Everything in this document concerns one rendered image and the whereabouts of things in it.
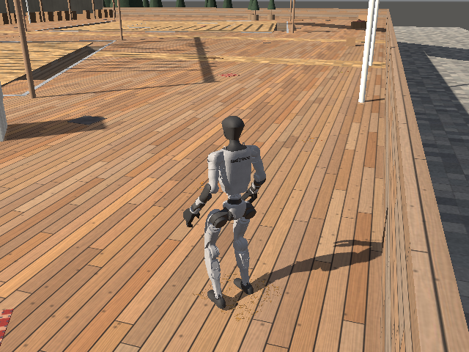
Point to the right robot hand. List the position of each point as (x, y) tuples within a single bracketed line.
[(249, 194)]

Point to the left robot thigh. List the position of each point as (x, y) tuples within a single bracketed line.
[(216, 219)]

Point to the robot left upper arm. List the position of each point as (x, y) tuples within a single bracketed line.
[(214, 160)]

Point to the left robot hand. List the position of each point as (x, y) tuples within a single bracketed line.
[(189, 216)]

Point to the robot left shin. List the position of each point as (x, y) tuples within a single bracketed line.
[(213, 270)]

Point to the robot right forearm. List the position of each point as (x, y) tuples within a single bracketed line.
[(256, 185)]

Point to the robot right upper arm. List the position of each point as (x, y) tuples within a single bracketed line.
[(256, 160)]

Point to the robot left forearm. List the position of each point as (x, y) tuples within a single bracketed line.
[(201, 200)]

